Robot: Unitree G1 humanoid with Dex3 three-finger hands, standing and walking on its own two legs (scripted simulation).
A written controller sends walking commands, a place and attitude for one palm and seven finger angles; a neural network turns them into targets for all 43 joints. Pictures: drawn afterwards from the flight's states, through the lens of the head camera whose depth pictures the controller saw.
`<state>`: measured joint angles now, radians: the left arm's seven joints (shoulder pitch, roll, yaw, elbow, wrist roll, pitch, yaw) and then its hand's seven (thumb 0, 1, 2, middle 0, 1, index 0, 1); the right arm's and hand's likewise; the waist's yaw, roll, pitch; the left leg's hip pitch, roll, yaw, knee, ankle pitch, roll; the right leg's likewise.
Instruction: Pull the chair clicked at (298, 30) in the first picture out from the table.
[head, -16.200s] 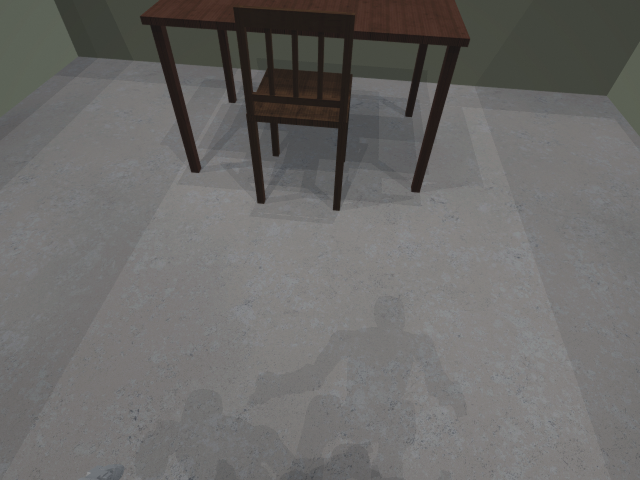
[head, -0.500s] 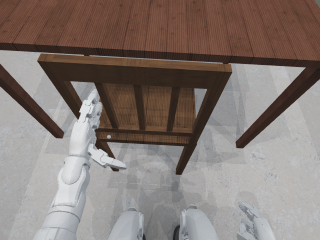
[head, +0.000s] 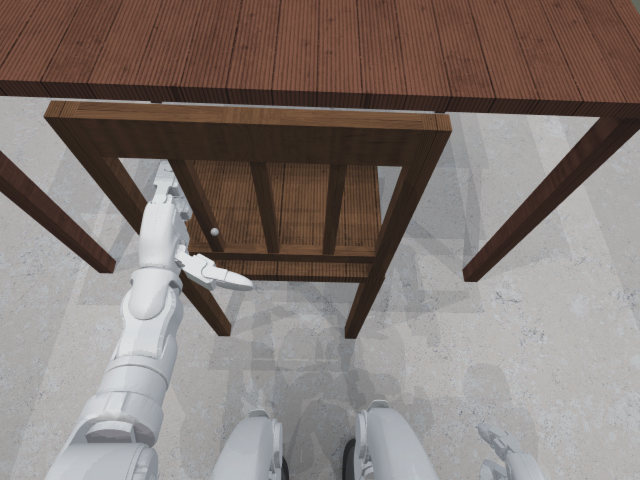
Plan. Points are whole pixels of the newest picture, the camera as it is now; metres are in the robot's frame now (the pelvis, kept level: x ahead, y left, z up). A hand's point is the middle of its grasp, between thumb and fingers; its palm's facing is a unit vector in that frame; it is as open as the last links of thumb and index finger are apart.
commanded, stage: push the fingers through the gap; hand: left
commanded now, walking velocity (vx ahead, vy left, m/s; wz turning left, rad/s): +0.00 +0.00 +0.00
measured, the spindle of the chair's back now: (267, 210) +0.45 +0.07 +0.00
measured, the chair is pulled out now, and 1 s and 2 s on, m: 0.00 0.00 0.02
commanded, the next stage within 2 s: hook a spindle and tug to test in 0.52 s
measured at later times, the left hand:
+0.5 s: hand (214, 223) +0.42 +0.13 +0.02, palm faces -0.02 -1.00 -0.04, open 16.9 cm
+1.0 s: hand (217, 222) +0.43 +0.13 +0.02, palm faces -0.03 -1.00 -0.03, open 15.2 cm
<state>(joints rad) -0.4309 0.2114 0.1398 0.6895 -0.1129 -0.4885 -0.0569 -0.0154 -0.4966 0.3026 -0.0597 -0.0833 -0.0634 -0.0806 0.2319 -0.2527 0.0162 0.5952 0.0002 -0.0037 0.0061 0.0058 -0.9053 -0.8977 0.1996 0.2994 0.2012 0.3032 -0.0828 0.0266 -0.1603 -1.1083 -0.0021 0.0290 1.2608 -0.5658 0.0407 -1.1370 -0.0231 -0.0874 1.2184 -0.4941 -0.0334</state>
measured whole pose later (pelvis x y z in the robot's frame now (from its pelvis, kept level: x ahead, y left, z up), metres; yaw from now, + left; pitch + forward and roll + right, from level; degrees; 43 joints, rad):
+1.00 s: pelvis +0.00 +0.00 +0.00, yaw +0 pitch +24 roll -2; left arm -0.51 0.21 0.17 0.79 -0.10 -0.52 -0.06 -0.02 -0.48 0.31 -0.25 -0.67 -0.25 -0.67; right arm 0.24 -0.25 0.01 0.60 -0.01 0.02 0.02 0.00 -0.91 -0.90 0.20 0.30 0.20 0.30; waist -0.09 0.03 -0.16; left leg -1.13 0.00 0.03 1.26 -0.56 0.05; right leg -1.16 -0.02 -0.08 1.22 -0.49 -0.03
